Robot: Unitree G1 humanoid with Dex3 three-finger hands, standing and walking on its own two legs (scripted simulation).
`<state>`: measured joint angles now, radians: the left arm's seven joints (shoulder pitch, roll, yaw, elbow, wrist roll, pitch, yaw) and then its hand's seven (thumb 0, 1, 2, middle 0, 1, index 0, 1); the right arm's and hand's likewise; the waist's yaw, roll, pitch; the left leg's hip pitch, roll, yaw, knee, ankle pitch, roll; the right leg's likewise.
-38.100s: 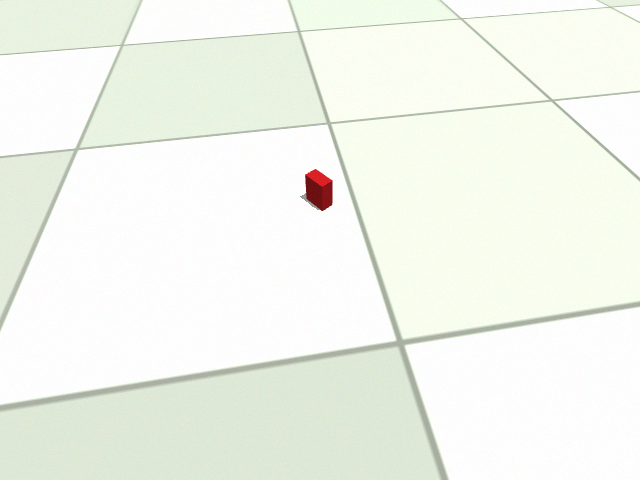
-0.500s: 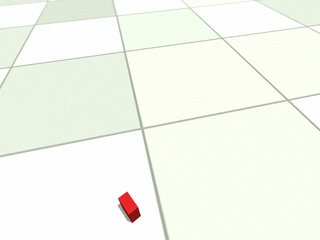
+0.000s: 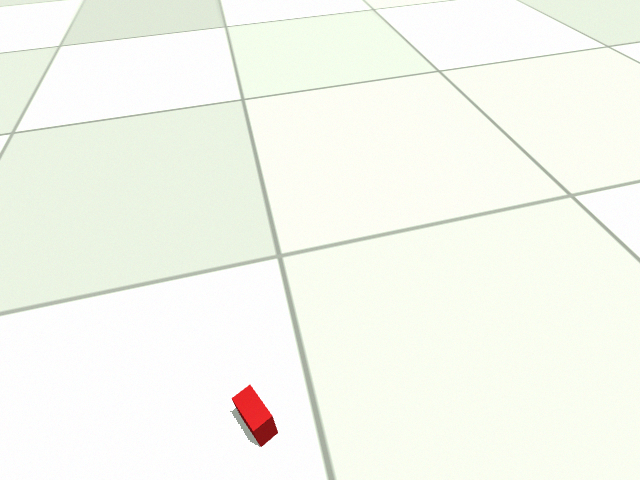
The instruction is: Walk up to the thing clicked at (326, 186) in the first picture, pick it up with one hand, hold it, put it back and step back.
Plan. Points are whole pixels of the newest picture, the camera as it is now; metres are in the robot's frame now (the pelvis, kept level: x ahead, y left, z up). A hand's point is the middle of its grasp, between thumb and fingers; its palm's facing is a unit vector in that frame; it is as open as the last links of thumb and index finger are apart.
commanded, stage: stand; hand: left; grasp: from the side
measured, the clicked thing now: (255, 416) +0.44 +0.24 -0.71
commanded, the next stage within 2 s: step back in 0.48 s
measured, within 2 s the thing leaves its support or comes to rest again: neither
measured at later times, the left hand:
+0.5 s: hand out of the picture +0.08 +0.25 -0.15, palm faces +0.01 -0.94 -0.34, open 7.4 cm
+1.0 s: hand out of the picture +0.05 +0.32 -0.18, palm faces -0.05 -0.94 -0.34, open 7.4 cm
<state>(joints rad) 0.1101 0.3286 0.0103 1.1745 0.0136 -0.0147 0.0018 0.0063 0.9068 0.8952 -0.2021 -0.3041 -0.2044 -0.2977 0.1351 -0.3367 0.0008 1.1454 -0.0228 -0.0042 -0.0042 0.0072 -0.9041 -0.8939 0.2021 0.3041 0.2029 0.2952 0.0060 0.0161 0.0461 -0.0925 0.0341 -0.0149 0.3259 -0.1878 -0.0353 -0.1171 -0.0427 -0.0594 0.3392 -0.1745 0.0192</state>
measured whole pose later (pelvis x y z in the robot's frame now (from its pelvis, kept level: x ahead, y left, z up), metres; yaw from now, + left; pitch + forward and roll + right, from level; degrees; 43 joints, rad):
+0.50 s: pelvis +0.01 +0.00 +0.00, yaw +0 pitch -2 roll +0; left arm 0.10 0.33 0.02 1.15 0.01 -0.01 0.00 0.01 0.91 0.90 -0.20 -0.30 -0.20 -0.30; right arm 0.11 -0.34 0.00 1.14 -0.02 0.00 0.00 0.01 -0.90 -0.89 0.20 0.30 0.20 0.30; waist 0.00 0.02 0.04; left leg -0.08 0.04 -0.01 0.32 -0.19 -0.04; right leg -0.11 -0.04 -0.05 0.34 -0.18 0.02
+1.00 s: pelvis -0.08 +0.07 -0.01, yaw -1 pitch +0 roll -1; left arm 0.04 0.38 0.06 0.91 0.00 0.07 0.03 0.01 0.91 0.90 -0.20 -0.30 -0.20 -0.30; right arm 0.17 -0.33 -0.05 0.94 -0.03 0.04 -0.02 0.01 -0.90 -0.89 0.20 0.30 0.21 0.30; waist -0.02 -0.05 0.21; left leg -0.27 -0.04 0.01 0.55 -0.27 0.07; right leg -0.45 0.11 0.15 1.10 -0.46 -0.01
